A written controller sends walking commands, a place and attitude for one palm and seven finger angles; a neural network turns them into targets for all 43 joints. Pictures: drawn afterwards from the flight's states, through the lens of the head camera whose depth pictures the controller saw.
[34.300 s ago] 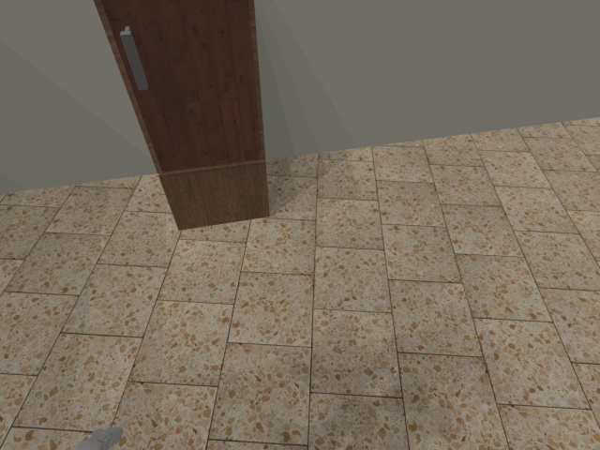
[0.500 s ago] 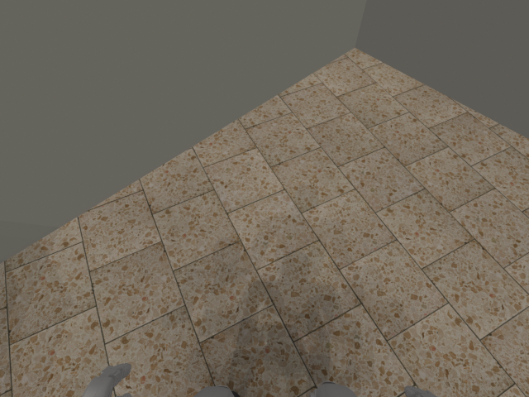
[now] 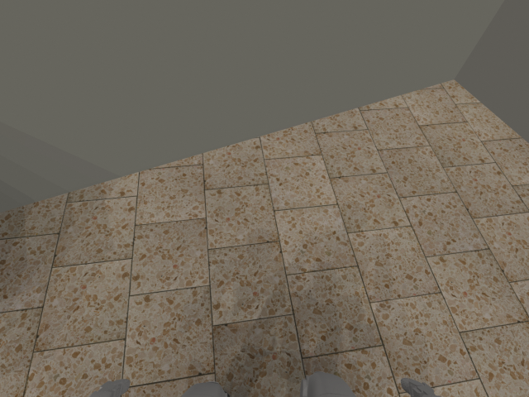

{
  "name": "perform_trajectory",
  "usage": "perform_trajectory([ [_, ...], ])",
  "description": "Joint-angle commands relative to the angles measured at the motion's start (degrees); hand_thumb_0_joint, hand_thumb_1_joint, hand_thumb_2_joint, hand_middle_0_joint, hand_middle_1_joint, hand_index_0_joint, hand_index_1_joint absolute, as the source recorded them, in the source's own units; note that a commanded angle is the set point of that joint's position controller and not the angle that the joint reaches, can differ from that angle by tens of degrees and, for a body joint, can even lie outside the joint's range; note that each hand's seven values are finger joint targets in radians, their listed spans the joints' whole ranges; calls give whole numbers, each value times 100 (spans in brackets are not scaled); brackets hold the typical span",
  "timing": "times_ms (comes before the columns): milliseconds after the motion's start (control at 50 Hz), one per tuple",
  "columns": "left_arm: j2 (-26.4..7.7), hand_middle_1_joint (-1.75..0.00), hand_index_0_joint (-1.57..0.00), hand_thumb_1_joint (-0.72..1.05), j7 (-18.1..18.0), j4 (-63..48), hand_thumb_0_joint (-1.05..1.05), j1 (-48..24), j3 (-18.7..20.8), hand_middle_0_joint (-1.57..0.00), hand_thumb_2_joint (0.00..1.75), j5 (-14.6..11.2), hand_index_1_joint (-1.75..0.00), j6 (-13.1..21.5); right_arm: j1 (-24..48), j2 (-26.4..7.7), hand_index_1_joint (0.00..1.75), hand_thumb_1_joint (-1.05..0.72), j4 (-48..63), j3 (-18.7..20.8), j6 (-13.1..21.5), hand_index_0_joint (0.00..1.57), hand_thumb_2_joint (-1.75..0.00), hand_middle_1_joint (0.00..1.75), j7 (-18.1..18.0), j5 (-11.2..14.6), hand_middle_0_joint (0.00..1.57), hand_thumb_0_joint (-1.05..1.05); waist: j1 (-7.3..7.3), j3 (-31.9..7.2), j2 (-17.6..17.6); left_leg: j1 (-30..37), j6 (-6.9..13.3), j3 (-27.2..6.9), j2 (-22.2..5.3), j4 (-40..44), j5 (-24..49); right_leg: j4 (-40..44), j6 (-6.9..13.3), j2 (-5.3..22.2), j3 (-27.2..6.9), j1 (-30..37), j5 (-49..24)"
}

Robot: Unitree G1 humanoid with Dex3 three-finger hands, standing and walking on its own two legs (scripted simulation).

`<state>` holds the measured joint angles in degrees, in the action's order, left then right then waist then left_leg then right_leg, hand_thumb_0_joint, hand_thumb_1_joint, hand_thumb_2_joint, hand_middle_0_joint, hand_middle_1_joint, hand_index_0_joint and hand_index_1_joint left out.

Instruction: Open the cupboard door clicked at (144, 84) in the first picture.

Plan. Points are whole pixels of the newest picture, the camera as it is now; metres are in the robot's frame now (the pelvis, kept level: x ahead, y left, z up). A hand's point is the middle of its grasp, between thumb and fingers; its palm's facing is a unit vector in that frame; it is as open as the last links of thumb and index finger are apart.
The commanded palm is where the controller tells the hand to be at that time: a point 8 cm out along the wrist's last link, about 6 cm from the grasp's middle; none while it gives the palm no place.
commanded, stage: turn to face it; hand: left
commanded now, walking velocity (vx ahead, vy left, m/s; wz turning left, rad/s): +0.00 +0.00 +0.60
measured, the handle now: out of the picture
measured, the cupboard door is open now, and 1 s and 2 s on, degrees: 48 48 48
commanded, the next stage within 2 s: take the last steps up to it in 1.86 s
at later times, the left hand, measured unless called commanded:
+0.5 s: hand out of the picture +0.02 +0.17 -0.17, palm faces +0.32 -0.92 -0.22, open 7.4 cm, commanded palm none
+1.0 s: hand out of the picture +0.02 +0.15 -0.14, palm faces +0.56 -0.77 -0.29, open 7.4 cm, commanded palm none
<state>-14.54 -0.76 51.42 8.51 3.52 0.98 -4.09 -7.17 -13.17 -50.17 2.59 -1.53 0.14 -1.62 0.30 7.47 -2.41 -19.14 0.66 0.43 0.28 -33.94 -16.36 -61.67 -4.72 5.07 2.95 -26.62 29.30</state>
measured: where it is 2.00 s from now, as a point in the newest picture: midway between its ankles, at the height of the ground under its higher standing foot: outside the picture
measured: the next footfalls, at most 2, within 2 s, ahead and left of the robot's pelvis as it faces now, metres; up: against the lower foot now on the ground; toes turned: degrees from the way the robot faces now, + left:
right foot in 0.18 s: +0.06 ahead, -0.16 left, +0.00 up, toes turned +4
left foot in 0.52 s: +0.02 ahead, +0.08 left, +0.00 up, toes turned +24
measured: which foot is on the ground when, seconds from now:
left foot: down 0.00-0.18, up 0.20-0.50, down 0.52-0.86, up 0.88-1.00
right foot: up 0.00-0.16, down 0.18-0.52, up 0.54-0.84, down 0.86-1.00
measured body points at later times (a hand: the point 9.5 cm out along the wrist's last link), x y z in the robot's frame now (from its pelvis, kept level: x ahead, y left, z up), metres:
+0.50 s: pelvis +0.02 -0.04 +0.00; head +0.08 -0.01 +0.44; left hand +0.00 +0.22 -0.15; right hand +0.21 -0.25 -0.13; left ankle -0.02 +0.07 -0.72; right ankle +0.02 -0.16 -0.73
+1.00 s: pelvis +0.06 -0.07 +0.01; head +0.12 -0.06 +0.45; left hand -0.01 +0.19 -0.12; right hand +0.28 -0.24 -0.15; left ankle -0.05 +0.02 -0.65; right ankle +0.11 -0.18 -0.73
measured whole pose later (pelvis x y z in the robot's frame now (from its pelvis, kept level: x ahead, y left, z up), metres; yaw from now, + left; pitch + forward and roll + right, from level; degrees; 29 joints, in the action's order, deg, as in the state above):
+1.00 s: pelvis +0.06 -0.07 +0.01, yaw +37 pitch +1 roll +2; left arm -11.5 -1.4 48.9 9.5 2.1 1.3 -1.1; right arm -8.2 -15.5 -53.0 4.8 -4.7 0.9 -1.2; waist 1.7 6.2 1.7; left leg -29.3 -3.6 -0.7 0.7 -64.7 -26.2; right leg -30.9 0.1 4.6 6.4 -13.9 18.3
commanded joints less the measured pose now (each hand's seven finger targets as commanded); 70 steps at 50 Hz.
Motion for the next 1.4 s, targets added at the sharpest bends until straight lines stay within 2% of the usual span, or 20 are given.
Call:
perform_trajectory([
  [0,-404,-30,-20,90,45,-579,0,-148,104,-20,90,-44,-30,217,-233,-1314,30,-90,267,391,39,20,-90,30,-103,6,20,0,128,-1193,1171,976,815,-1381,-1325,1117,2378,677,-7,-102,-179,28,-239],
  [120,-602,-30,-20,90,3,-435,0,633,189,-20,90,-36,-30,324,242,-1171,30,-90,430,424,-63,20,-90,30,-47,71,20,0,-307,-1103,725,-490,369,-1500,-752,507,807,3547,120,-284,-79,2112,-1440],
  [160,-1435,-30,-20,90,-81,-483,0,794,322,-20,90,78,-30,401,371,-663,30,-90,650,349,-58,20,-90,30,23,125,20,0,-490,-954,-1783,-1685,-309,-184,340,-2276,-1937,4973,1168,2287,-2708,2171,-1522],
  [180,-1314,-30,-20,90,-111,-567,0,579,270,-20,90,35,-30,393,298,-829,30,-90,641,392,-99,20,-90,30,55,86,20,0,-336,-838,-1279,-1469,-251,-486,3,-3152,-1829,4867,1384,2352,-2272,1576,-1636],
  [260,-696,-30,-20,90,-112,-676,0,50,95,-20,90,10,-30,430,97,-591,30,-90,324,313,-192,20,-90,30,128,75,20,0,33,-822,-1187,-1350,-458,-30,-210,-3344,-1012,4147,1126,1317,-409,1825,-3775],
  [380,-1006,-30,-20,90,-99,-414,0,681,227,-20,90,69,-30,452,498,-317,30,-90,443,159,-86,20,-90,30,183,130,20,0,-318,-1163,-976,-658,-424,577,-50,-851,-1014,3453,1060,1484,1,2736,-5005],
  [440,-1073,-30,-20,90,-59,-385,0,543,271,-20,90,-2,-30,430,46,-505,30,-90,331,190,-41,20,-90,30,153,106,20,0,-36,-1194,-767,390,-303,645,20,384,59,2848,713,1428,328,2141,-4606],
  [460,-982,-30,-20,90,-34,-449,0,423,260,-20,90,-41,-30,412,-343,-752,30,-90,236,267,-4,20,-90,30,139,84,20,0,207,-1397,-200,1283,-161,352,-231,883,992,2162,444,1318,552,1495,-3991],
  [500,-403,-30,-20,90,-16,-845,0,-99,72,-20,90,-56,-30,330,-1106,-1745,30,-90,99,517,-1,20,-90,30,27,32,20,0,619,-1579,1938,2277,1285,-2568,-2498,1123,4569,-82,-94,142,296,-792,1014],
  [520,-575,-30,-20,90,-37,-908,0,-241,96,-20,90,-29,-30,273,-1127,-1708,30,-90,58,486,-23,20,-90,30,-6,6,20,0,563,-1478,1247,1945,1462,-2219,-2525,1080,3697,-496,2,257,-194,-768,798],
  [600,-506,-30,-20,90,30,-548,0,-105,138,-20,90,-5,-30,202,-213,-1205,30,-90,273,342,54,20,-90,30,-116,24,20,0,124,-1035,1316,1054,844,-1465,-1441,1270,2503,-343,-47,125,-318,-532,-413],
  [780,-483,-30,-20,90,27,-481,0,338,126,-20,90,-54,-30,302,50,-1256,30,-90,293,428,-24,20,-90,30,-71,45,20,0,-139,-1153,1186,271,602,-1685,-1001,747,2053,2759,40,-460,-6,1415,-1124],
  [800,-607,-30,-20,90,2,-426,0,593,174,-20,90,-50,-30,353,167,-1155,30,-90,352,418,-36,20,-90,30,-60,81,20,0,-289,-1165,891,-205,371,-1578,-747,429,1480,3621,76,-297,-96,2080,-1612],
  [840,-1473,-30,-20,90,-88,-415,0,853,322,-20,90,69,-30,431,245,-607,30,-90,586,342,-38,20,-90,30,3,136,20,0,-464,-1061,-1736,-1619,-324,-226,401,-2244,-1984,4831,1136,2312,-2647,2430,-2150],
  [940,-641,-30,-20,90,-120,-631,0,88,90,-20,90,-6,-30,442,58,-591,30,-90,244,312,-182,20,-90,30,120,67,20,0,34,-786,-1214,-1487,-473,-89,-201,-3462,-940,4155,1085,1289,-424,1999,-3963],
  [1060,-1002,-30,-20,90,-107,-400,0,745,216,-20,90,44,-30,456,531,-304,30,-90,372,150,-103,20,-90,30,178,118,20,0,-329,-1076,-845,-742,-442,581,-56,-1081,-936,3528,1065,1484,40,2716,-5188],
  [1140,-1048,-30,-20,90,-51,-389,0,482,270,-20,90,-30,-30,436,-200,-600,30,-90,215,217,-15,20,-90,30,148,89,20,0,139,-1280,-620,802,-231,628,14,665,539,2423,577,1384,522,1948,-4721],
  [1180,-404,-30,-20,90,11,-762,0,153,78,-20,90,-94,-30,389,-1051,-1637,30,-90,110,489,44,20,-90,30,67,24,20,0,599,-1681,2113,2447,1045,-2447,-2314,1074,4162,43,-124,192,647,-593,751],
  [1200,-545,-30,-20,90,-31,-846,0,-175,77,-20,90,-50,-30,299,-1221,-1728,30,-90,-26,488,-13,20,-90,30,4,36,20,0,634,-1684,1537,2248,1455,-2411,-2521,1001,4296,-482,-16,207,-103,-761,998],
  [1380,-434,-30,-20,90,46,-537,0,-122,100,-20,90,-22,-30,206,-252,-1255,30,-90,218,359,56,20,-90,30,-103,10,20,0,110,-1108,953,891,844,-1499,-1293,1273,2020,729,-21,-80,-219,11,-341],
])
